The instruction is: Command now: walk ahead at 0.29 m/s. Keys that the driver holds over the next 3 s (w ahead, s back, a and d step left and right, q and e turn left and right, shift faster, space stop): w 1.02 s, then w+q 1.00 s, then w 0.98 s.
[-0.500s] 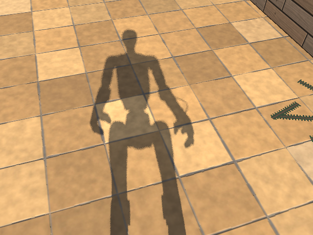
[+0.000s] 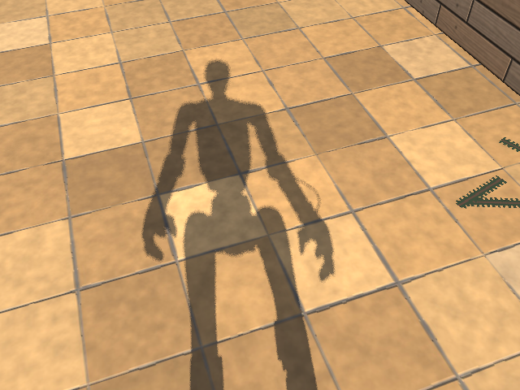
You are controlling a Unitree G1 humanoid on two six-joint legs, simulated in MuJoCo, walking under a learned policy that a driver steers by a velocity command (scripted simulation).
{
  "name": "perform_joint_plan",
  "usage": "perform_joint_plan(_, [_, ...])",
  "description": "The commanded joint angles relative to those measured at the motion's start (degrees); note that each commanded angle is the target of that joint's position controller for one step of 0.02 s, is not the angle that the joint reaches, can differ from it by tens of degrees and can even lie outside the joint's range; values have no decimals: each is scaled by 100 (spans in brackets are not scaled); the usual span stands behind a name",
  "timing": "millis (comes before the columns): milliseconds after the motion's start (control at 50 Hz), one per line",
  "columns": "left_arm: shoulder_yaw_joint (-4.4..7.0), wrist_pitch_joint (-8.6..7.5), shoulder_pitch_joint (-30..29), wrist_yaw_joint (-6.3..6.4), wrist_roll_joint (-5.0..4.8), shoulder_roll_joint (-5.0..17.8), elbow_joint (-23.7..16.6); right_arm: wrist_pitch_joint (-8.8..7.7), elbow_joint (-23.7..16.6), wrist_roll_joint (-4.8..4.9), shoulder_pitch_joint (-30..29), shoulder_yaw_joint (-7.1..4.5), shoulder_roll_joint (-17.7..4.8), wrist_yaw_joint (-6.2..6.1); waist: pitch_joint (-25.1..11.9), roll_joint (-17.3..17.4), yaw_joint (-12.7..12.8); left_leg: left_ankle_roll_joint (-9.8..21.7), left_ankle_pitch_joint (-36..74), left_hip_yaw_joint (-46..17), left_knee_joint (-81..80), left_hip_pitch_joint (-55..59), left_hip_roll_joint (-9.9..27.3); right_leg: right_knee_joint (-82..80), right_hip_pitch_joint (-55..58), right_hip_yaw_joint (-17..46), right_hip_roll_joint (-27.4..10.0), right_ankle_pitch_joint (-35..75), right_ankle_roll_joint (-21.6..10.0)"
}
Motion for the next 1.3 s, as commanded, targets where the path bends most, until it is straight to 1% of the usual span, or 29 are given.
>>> perform_joint_plan(20, [74, -302, -644, -119, -34, 426, -409, -127, -307, 95, -310, -254, -1046, -2, 671, 609, 19, 1001, -630, -1601, -1550, -95, 1478, -800, -658, 10, -266, 337, -83])
perform_joint_plan(80, [238, -259, 797, -111, -12, 582, 244, -89, -339, 50, -437, -200, -865, 48, 18, 327, 679, 618, 348, -617, -361, -1450, 789, -1523, 2077, -379, 276, 1543, 4])
perform_joint_plan(100, [352, -249, 1466, -43, -8, 959, 347, -125, -434, -42, -572, -66, -440, 88, -183, -731, 963, 206, 346, 14, 1485, -2138, 280, -2219, 2742, 1052, -705, 853, -350])
perform_joint_plan(120, [415, -298, 1931, -92, 32, 1538, 373, -237, -742, -44, -590, 12, -144, 65, -528, -2036, 936, -37, -1193, 38, 3218, -3364, -427, -3222, 3344, 3843, -2013, -36, -1299])
perform_joint_plan(140, [267, -394, 1532, -130, 94, 1128, 321, -322, -762, 139, -670, -90, -563, 66, -216, -1249, 753, 73, -1346, -573, 4184, -3880, -71, -3387, 2989, 4223, -2245, -827, -1558])
perform_joint_plan(160, [168, -462, 1025, -142, 90, 838, 165, -399, -776, 247, -717, -123, -713, 112, 272, -922, 570, 254, -748, -649, 4379, -4228, 247, -3403, 2717, 3575, -2033, -822, -1364])
perform_joint_plan(220, [-4, -460, 535, -189, 143, 481, 41, -445, -653, 58, -686, -200, -715, 182, 480, -581, 303, 295, 561, -483, 3724, -3803, 691, -3538, 2160, 1924, -1372, 1171, -826])
perform_joint_plan(360, [-9, -362, 998, -9, 151, 740, 227, -313, -1070, -15, -1770, -55, -188, 269, 650, -462, 472, -143, 1968, 56, 1464, -3306, 430, -3847, 1559, 613, -965, 2800, -835])
perform_joint_plan(480, [52, -309, 1304, 31, 43, 779, 452, -367, -1390, 40, -2370, -56, -331, 394, 795, -472, 429, 168, 2251, -9, 409, -2993, 259, -3690, 2218, 411, -1327, 3219, -731])
perform_joint_plan(520, [106, -243, 1171, 40, 72, 900, 421, -389, -1341, 38, -2014, -148, -528, 417, 432, -586, 157, 339, 1864, 91, 401, -2444, 70, -3115, 2594, 355, -1413, 4635, -622])
perform_joint_plan(560, [103, -128, 1054, 44, 138, 885, 382, -351, -935, 50, -574, -374, -883, 357, -486, -698, -573, 606, 1612, 382, 440, -625, -306, -1352, 2413, 95, -1124, 6274, -410])
perform_joint_plan(580, [19, -110, 1113, 42, 204, 724, 278, -320, -695, -2, 460, -477, -1169, 298, -1198, -361, -920, 915, 1408, -516, 666, 1194, 472, 297, 1120, 17, -888, 4996, -257])
perform_joint_plan(600, [-228, -225, 1947, -59, 165, -181, 246, -308, -518, -75, 1018, -573, -1598, 311, -2186, 1268, -455, 1970, -342, -3559, -48, 3165, 1968, 2654, -1149, 125, 302, 1051, 148])
perform_joint_plan(620, [-152, -410, 1566, -93, 33, 238, 319, -321, -526, -40, 854, -409, -1057, 325, -2107, 1034, -625, 1838, -964, -4579, -989, 2985, 2005, 3406, -1786, 1021, 359, -557, 5])
perform_joint_plan(640, [-19, -517, 930, -108, -146, 687, 63, -362, -597, -24, 261, -337, -856, 317, -1081, 861, -482, 1526, -768, -3687, -1117, 2136, 1861, 3638, -2285, 900, 31, -213, -111])
perform_joint_plan(680, [31, -557, 429, -9, -56, 730, -44, -442, -754, -109, -579, -242, -539, 341, -250, 73, -89, 1277, 568, -2299, -1389, 364, 1482, 3009, -1842, 658, -542, 765, -147])
perform_joint_plan(720, [40, -407, 688, 27, 25, 483, 6, -488, -708, -178, -722, -184, -342, 373, -171, 309, 233, 1196, 1055, -1629, -1670, -413, 1167, 2568, -1191, 691, -791, 1084, -119])
perform_joint_plan(840, [30, -281, -289, 38, 143, 396, -402, -468, -451, -115, -88, -245, -707, 171, 286, 145, 104, 1274, 1649, -924, -2095, -515, 1075, 779, -1971, 496, -916, 2328, 231])
perform_joint_plan(920, [-54, -357, -1121, -64, 94, 262, -610, -412, -339, -45, 331, -247, -797, 104, 373, 157, -179, 1052, 1795, -456, -2074, -333, 878, -667, -1628, 179, -592, 3331, 259])
perform_joint_plan(1000, [-93, -399, -1700, -205, 37, 321, -841, -292, -134, -4, 765, -268, -821, 90, 503, 168, -324, 1020, 1944, -493, -1753, 522, 1203, -1268, -1805, 212, -465, 3101, 144])
perform_joint_plan(1060, [-20, -447, -1552, -278, 36, 558, -909, -187, -115, 14, 753, -319, -914, 66, 364, 284, -65, 888, 2754, -703, -1203, 972, 1435, -1528, -1383, 230, -318, 2397, -60])
perform_joint_plan(1100, [207, -482, -168, -230, 53, 980, -527, -133, -220, -14, 536, -279, -842, 70, -473, 292, 664, 668, 4045, -492, 336, 609, 1020, -1683, 594, 31, -63, 2301, -317])
perform_joint_plan(1120, [335, -481, 937, -166, 151, 1425, -316, -138, -399, -115, 559, -163, -584, 72, -1428, -223, 1016, 467, 2766, -236, 2088, -537, 616, -1434, 2434, 1041, -1042, 2273, -667])
perform_joint_plan(1140, [421, -429, 1281, -178, 163, 1824, -159, -260, -427, -71, 1358, 57, 238, 126, -2200, -1805, 613, 79, -933, -101, 4073, -2837, -426, -2039, 4367, 3674, -2406, 1238, -1548])
perform_joint_plan(1160, [251, -435, 1217, -176, 138, 1158, -216, -357, -342, 92, 1026, -97, -454, 122, -2071, -1250, 843, 134, -1385, -890, 4791, -3397, -193, -2508, 4135, 4058, -2297, 534, -1417])
perform_joint_plan(1180, [158, -461, 709, -150, 140, 876, -308, -408, -515, 219, 493, -207, -790, 113, -1182, -1007, 783, 215, -886, -838, 4920, -3741, 90, -2615, 3394, 3099, -2116, 753, -1103])
perform_joint_plan(1200, [102, -481, 250, -145, 162, 720, -386, -409, -560, 205, 237, -217, -753, 71, -751, -634, 608, 205, -347, -710, 4748, -3557, 390, -2778, 2598, 2397, -1910, 1269, -949])
perform_joint_plan(1240, [24, -525, -194, -160, 232, 434, -377, -289, -542, 112, 248, -283, -570, 43, -256, -646, 277, 174, 253, -757, 4257, -3011, 693, -3183, 1534, 1404, -1554, 1866, -761])
perform_joint_plan(1300, [61, -563, -242, -142, 244, 498, -268, -81, -630, 115, 263, -276, -241, 73, 24, -550, 88, 119, 550, -701, 3965, -2926, 782, -3531, 1052, 632, -1459, 2443, -808])
Next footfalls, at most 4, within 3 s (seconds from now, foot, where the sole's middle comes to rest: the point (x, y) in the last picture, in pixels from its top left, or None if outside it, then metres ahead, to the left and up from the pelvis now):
0.10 right None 0.09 -0.13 -0.77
0.58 left None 0.46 0.09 -0.77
1.12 right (320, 308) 0.76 -0.14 -0.77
1.66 left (222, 242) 1.01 0.14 -0.77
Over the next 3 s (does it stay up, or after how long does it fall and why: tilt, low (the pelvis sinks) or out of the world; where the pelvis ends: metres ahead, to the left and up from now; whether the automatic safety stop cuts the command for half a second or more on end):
stays up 1.50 0.41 0.01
